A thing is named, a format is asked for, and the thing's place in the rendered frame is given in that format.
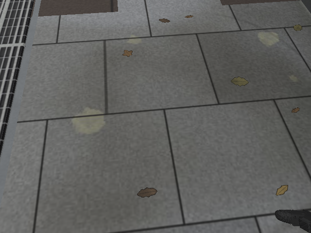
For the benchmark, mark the robot right hand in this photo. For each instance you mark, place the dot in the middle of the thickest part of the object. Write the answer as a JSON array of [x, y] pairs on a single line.
[[296, 218]]

